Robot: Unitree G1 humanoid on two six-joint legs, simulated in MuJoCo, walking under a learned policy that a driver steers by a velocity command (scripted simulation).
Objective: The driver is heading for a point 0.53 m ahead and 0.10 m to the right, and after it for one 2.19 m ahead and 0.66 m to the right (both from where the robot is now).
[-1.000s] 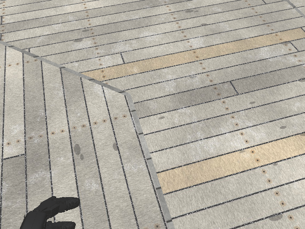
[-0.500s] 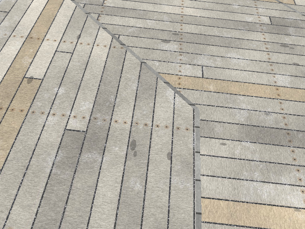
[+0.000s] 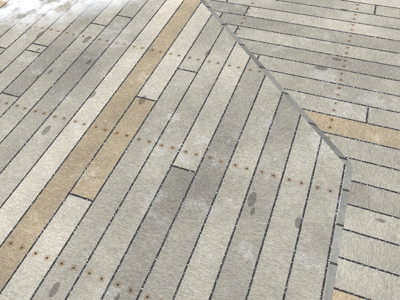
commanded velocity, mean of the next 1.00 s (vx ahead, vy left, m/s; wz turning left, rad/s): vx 0.19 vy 0.00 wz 0.07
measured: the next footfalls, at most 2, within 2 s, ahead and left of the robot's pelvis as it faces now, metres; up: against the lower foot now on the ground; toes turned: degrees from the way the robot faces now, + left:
left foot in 0.24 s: +0.01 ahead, +0.14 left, +0.00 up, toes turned -2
right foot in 0.58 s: +0.17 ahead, -0.12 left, +0.00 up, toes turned -1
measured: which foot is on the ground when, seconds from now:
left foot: up 0.00-0.22, down 0.24-0.58, up 0.60-0.96, down 0.98-1.00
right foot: down 0.00-0.26, up 0.28-0.56, down 0.58-1.00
